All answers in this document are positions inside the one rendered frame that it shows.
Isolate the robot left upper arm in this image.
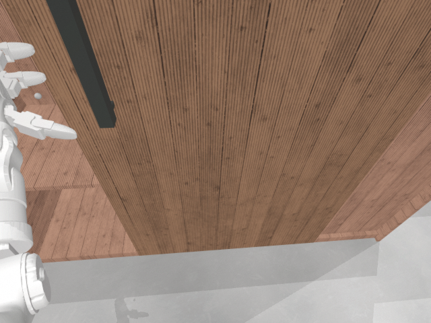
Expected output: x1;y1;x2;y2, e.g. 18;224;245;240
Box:
0;252;51;323

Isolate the wardrobe door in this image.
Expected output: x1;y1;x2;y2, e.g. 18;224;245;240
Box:
321;92;431;234
1;0;431;256

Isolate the left robot forearm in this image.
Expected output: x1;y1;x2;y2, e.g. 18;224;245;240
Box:
0;121;33;259

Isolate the robot left hand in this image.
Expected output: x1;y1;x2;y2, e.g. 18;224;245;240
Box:
0;42;77;140

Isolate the handle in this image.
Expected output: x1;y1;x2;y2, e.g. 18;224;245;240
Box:
46;0;117;129

